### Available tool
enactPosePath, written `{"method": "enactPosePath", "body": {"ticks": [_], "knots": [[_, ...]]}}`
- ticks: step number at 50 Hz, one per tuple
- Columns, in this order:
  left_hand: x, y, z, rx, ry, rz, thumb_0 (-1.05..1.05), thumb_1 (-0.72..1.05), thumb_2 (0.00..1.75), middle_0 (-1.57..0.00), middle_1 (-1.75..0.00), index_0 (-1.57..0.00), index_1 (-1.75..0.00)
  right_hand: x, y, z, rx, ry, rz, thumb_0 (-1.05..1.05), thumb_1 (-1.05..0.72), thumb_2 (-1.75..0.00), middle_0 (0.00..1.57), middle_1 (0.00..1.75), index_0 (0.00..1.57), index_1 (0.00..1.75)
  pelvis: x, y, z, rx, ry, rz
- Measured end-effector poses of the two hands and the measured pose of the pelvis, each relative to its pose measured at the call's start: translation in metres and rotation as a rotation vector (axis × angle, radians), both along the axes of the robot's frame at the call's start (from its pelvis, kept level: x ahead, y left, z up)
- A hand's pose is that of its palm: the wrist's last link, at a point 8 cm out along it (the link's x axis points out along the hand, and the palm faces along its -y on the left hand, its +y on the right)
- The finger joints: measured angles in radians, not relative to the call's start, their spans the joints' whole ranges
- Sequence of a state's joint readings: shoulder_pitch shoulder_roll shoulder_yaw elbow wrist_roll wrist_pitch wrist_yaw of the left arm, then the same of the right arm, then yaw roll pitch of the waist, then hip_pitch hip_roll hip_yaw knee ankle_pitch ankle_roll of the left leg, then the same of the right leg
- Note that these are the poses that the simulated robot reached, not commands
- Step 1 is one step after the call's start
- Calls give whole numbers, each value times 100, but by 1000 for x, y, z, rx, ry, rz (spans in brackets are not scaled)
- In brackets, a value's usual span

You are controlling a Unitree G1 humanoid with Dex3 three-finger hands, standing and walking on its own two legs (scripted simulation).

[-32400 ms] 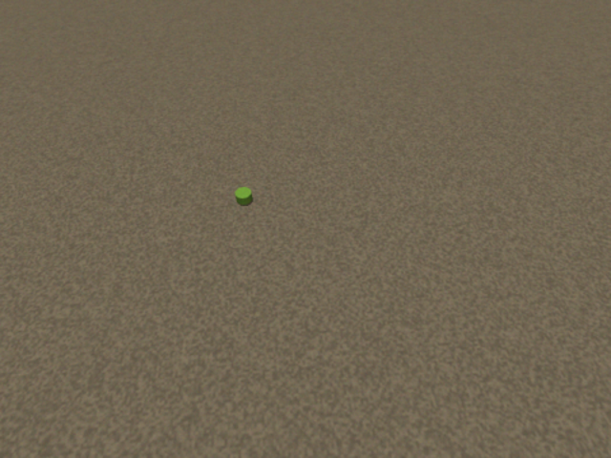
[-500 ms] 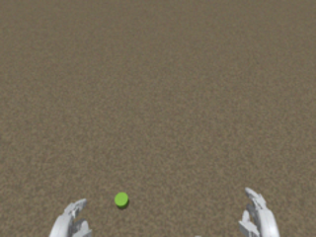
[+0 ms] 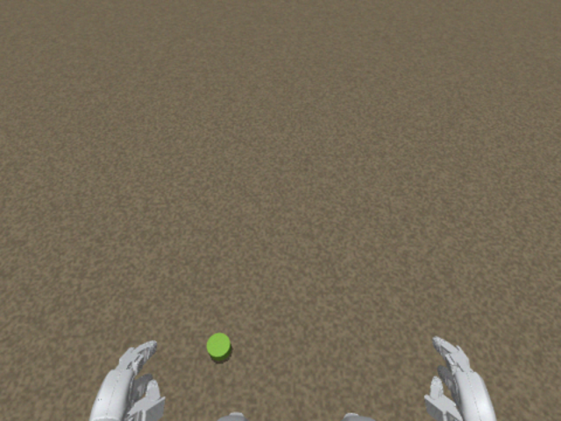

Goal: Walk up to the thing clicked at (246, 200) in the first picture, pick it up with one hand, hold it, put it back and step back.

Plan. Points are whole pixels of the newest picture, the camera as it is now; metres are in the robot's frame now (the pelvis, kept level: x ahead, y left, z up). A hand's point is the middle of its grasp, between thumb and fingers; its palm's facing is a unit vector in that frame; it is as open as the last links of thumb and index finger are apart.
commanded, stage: stand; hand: left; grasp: from above
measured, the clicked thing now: (219, 346) +0.44 +0.22 -0.69
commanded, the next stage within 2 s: none
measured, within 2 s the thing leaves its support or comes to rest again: neither
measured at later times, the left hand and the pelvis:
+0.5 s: hand out of the picture +0.05 +0.24 -0.11, palm faces +0.04 -0.95 -0.32, open 7.4 cm; pelvis +0.00 +0.00 +0.05, yaw +0 degrees
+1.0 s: hand out of the picture +0.04 +0.24 -0.10, palm faces +0.03 -0.94 -0.34, open 7.4 cm; pelvis -0.01 +0.00 +0.06, yaw +0 degrees
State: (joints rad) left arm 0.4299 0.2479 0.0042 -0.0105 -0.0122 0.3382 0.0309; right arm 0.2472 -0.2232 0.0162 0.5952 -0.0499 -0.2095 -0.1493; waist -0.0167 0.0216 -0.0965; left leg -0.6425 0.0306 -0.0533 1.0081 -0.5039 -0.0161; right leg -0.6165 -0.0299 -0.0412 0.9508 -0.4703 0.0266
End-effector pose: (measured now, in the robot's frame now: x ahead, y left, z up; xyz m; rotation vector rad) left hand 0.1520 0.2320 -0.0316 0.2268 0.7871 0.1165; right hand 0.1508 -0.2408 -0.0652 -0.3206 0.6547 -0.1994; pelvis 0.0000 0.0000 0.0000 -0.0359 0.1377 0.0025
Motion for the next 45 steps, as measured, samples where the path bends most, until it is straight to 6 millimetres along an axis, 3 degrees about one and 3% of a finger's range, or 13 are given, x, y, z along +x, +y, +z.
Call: {"method": "enactPosePath", "body": {"ticks": [5, 12, 19, 24, 34, 45], "knots": [[-7, 23, -25, 77, 64, 3, 1, 90, 90, -20, -30, -21, -30, -15, -14, -15, -1, 261, 78, 1, -90, -90, 20, 30, 21, 30, -5, -1, 12, 33, -73, -1], [-49, 49, -42, 99, 244, 82, 1, 90, 90, -20, -30, -21, -30, -44, -32, -12, 14, 390, -12, 1, -90, -90, 20, 30, 21, 30, -1, 2, 28, 38, -118, -1], [-91, 53, -46, 84, 393, 133, 1, 90, 90, -20, -30, -21, -30, -68, -33, -9, 31, 485, -70, 1, -90, -90, 20, 30, 20, 30, 4, 4, 42, 34, -155, 0], [-109, 49, -44, 66, 456, 152, 1, 90, 90, -20, -30, -21, -30, -80, -28, -6, 49, 529, -88, 1, -90, -90, 20, 30, 20, 30, 4, 5, 51, 34, -178, 2], [-118, 49, -37, 61, 479, 160, 1, 90, 90, -20, -30, -21, -30, -91, -26, -2, 70, 553, -103, 1, -90, -90, 20, 30, 20, 30, -1, 4, 61, 37, -207, 3], [-118, 51, -31, 81, 475, 156, 1, 90, 90, -20, -30, -21, -30, -98, -38, 1, 66, 565, -111, 1, -90, -90, 20, 30, 20, 30, -6, -1, 64, 37, -210, 6]]}}
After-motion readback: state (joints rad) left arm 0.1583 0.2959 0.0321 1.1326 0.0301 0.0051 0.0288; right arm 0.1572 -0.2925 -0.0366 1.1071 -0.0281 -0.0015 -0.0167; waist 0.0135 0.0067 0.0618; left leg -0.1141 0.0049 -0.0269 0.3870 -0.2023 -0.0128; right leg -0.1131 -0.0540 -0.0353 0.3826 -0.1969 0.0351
